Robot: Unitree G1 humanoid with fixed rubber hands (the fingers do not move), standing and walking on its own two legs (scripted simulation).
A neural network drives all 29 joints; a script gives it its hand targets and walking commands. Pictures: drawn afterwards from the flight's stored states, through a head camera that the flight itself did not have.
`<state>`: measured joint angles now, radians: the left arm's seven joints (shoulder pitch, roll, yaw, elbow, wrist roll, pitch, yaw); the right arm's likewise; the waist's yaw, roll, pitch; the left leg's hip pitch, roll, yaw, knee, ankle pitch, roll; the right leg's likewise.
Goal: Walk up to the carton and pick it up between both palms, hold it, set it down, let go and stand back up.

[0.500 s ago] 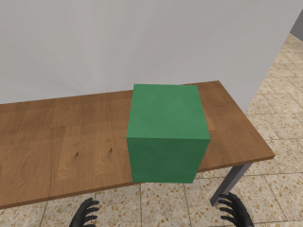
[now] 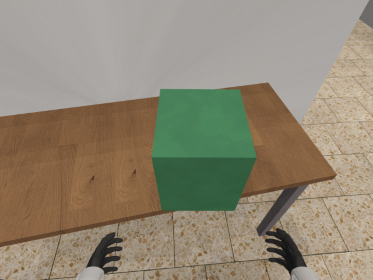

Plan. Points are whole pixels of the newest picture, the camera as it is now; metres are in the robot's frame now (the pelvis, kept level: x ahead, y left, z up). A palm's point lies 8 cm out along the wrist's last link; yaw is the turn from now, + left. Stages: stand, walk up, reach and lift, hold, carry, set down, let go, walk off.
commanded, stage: let go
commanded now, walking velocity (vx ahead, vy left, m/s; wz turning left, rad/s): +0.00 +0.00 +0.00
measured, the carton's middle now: (199, 152) +0.41 -0.01 +0.00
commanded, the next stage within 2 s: stand in 0.34 s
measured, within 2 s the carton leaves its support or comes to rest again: neither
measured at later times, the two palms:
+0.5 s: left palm out of the picture +0.13 +0.24 -0.10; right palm out of the picture +0.12 -0.23 -0.12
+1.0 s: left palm out of the picture +0.01 +0.26 -0.15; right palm out of the picture -0.03 -0.19 -0.15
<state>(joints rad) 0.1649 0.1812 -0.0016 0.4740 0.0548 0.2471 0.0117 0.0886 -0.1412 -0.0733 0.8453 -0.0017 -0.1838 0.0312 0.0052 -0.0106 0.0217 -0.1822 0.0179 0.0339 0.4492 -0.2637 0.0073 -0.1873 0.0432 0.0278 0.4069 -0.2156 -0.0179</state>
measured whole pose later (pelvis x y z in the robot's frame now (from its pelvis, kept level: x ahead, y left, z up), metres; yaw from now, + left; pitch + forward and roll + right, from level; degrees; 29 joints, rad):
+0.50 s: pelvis +0.01 +0.01 -0.01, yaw -1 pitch +1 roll -1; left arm 0.27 0.22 0.00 0.63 0.03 0.00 0.00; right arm 0.15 -0.19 -0.05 0.92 -0.02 -0.01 0.01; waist 0.02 0.00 -0.03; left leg -0.24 0.03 0.05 0.56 -0.34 0.02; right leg -0.25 0.05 0.04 0.51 -0.28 -0.01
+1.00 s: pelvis +0.01 +0.04 +0.00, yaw -3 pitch -2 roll +0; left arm 0.37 0.15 -0.01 1.06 0.01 0.00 0.04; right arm 0.35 -0.17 -0.02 1.12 -0.01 0.01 -0.03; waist -0.01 0.00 -0.04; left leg -0.11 -0.03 0.11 0.45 -0.30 0.07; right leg -0.16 0.00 0.11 0.46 -0.26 0.04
